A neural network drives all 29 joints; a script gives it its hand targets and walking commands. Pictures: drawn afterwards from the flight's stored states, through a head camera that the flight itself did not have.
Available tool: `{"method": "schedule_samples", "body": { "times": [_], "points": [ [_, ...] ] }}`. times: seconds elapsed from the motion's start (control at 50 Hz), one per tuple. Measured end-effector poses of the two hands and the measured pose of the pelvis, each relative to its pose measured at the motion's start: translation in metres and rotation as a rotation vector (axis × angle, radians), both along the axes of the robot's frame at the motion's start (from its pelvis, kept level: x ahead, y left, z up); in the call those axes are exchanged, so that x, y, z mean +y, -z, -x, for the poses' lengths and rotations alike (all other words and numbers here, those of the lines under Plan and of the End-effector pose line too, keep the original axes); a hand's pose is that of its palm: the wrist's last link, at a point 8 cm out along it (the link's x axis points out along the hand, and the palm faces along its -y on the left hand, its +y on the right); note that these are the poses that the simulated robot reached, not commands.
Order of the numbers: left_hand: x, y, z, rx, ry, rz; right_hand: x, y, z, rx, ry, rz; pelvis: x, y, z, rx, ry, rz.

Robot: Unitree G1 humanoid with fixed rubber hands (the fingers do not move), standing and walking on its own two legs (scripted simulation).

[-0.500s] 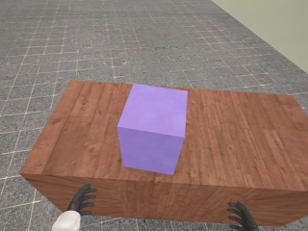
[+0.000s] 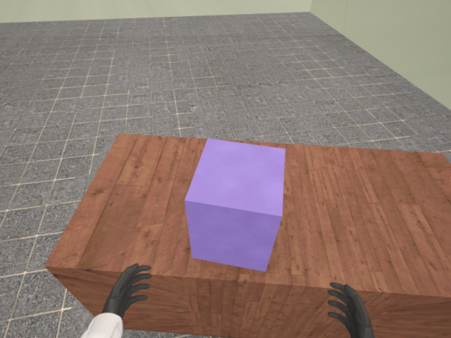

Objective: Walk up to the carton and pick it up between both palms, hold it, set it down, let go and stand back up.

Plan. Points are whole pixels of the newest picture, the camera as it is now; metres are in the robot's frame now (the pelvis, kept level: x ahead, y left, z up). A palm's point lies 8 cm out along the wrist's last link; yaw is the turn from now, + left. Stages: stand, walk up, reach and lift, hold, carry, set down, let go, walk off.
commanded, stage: reach and lift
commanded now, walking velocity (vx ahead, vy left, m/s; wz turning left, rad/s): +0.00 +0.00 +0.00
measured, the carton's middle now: (236, 205) +0.47 -0.02 -0.09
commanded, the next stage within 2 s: none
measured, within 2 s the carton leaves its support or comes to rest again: neither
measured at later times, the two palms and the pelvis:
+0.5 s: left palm (114, 291) +0.23 +0.22 -0.04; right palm (338, 302) +0.22 -0.20 -0.05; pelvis +0.00 +0.01 -0.01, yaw +2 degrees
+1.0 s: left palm (129, 242) +0.32 +0.20 -0.02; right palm (340, 259) +0.29 -0.22 -0.02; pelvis +0.00 +0.00 -0.01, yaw +3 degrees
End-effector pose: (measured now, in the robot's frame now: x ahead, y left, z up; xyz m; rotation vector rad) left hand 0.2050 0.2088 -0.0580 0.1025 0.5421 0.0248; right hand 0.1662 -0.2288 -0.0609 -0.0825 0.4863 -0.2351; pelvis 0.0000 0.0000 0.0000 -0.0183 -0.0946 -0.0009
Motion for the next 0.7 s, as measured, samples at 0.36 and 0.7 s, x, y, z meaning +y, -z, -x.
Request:
{"method": "schedule_samples", "body": {
  "times": [0.36,0.7],
  "points": [
    [0.010,-0.012,-0.016,-0.194,0.018,0.037,0.025,-0.008,-0.038,-0.171,0.012,-0.047,0.008,0.007,-0.006,0.044,-0.033,0.024],
    [0.005,-0.021,-0.054,-0.233,0.008,0.055,0.016,-0.023,-0.080,-0.202,0.011,-0.048,0.010,0.009,-0.002,0.112,-0.041,0.026]
  ]
}}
